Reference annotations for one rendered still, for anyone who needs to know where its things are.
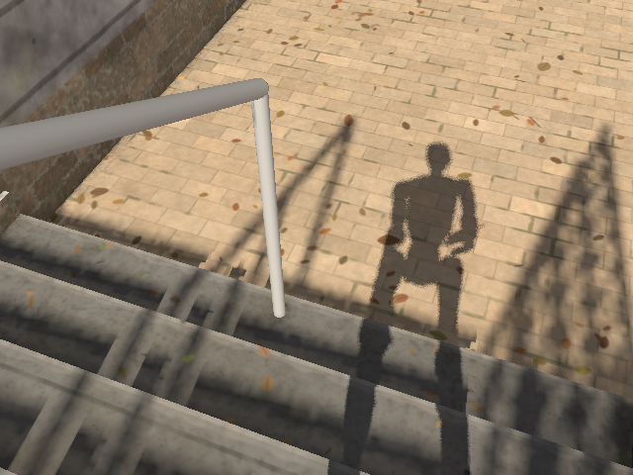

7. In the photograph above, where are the stairs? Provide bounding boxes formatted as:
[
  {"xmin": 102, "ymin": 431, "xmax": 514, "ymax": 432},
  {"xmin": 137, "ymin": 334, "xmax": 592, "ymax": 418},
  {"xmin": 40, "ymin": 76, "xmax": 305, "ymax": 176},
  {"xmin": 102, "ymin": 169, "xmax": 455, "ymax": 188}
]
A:
[{"xmin": 0, "ymin": 214, "xmax": 633, "ymax": 475}]

